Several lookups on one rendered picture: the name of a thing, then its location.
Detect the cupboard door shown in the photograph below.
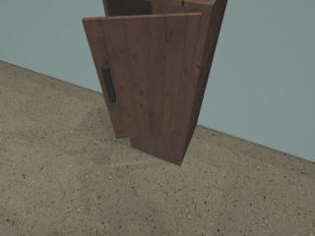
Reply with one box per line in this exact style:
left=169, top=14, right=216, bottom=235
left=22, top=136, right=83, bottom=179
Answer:
left=82, top=12, right=203, bottom=139

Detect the handle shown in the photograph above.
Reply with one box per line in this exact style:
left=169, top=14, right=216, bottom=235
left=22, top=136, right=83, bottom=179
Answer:
left=101, top=58, right=116, bottom=103

